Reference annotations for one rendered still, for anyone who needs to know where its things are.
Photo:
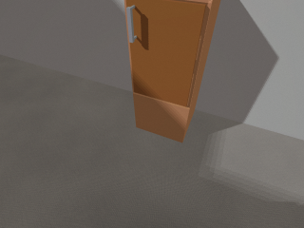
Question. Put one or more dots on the cupboard door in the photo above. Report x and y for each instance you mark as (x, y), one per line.
(164, 53)

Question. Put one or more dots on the handle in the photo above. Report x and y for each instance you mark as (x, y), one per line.
(130, 24)

